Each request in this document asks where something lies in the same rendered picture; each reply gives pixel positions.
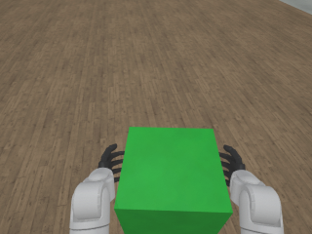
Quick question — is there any right robot forearm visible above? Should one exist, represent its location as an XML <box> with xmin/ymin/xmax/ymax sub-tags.
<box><xmin>229</xmin><ymin>170</ymin><xmax>285</xmax><ymax>234</ymax></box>

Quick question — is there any right robot hand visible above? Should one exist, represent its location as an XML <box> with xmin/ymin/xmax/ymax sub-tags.
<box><xmin>218</xmin><ymin>144</ymin><xmax>246</xmax><ymax>187</ymax></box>

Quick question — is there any left robot hand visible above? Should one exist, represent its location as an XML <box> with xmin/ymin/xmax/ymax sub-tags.
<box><xmin>97</xmin><ymin>143</ymin><xmax>125</xmax><ymax>183</ymax></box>

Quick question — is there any carton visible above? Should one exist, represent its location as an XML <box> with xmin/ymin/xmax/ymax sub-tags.
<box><xmin>114</xmin><ymin>127</ymin><xmax>233</xmax><ymax>234</ymax></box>

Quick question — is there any left robot forearm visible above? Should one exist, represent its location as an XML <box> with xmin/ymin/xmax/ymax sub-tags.
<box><xmin>69</xmin><ymin>168</ymin><xmax>115</xmax><ymax>234</ymax></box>

